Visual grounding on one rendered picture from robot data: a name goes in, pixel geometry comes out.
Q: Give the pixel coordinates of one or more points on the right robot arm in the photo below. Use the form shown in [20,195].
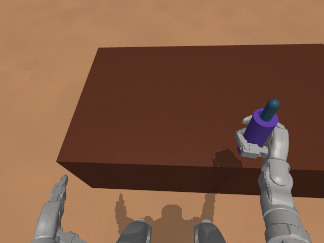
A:
[279,212]

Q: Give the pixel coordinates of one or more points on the right robot hand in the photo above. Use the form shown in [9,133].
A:
[275,146]

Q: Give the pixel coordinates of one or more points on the left robot hand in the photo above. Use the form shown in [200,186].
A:
[49,221]

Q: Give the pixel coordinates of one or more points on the bottle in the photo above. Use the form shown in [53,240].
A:
[262,124]

